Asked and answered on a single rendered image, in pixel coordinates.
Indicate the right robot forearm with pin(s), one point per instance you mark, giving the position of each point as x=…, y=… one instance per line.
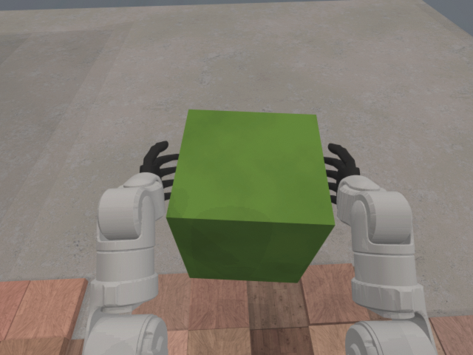
x=383, y=241

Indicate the robot left hand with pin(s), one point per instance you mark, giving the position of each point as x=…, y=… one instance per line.
x=152, y=164

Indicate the robot right hand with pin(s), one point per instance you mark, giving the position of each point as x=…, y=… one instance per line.
x=346, y=167

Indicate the carton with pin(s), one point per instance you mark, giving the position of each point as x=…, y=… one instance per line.
x=250, y=198

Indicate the left robot upper arm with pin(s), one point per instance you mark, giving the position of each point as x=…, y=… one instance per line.
x=131, y=334

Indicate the left robot forearm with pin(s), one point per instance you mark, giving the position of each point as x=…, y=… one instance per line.
x=125, y=240

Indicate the right robot upper arm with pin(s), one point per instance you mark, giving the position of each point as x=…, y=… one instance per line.
x=399, y=337

